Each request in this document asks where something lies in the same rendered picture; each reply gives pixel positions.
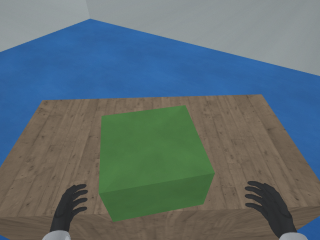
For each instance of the robot right hand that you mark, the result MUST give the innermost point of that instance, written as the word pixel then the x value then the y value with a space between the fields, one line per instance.
pixel 273 207

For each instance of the carton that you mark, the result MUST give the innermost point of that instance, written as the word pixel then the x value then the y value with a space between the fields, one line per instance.
pixel 151 161

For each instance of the robot left forearm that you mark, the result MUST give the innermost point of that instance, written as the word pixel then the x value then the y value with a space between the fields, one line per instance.
pixel 57 235

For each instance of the robot left hand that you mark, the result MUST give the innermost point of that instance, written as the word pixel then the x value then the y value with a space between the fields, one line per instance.
pixel 64 212

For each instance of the pedestal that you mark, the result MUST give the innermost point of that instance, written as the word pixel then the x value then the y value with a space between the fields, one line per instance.
pixel 242 137

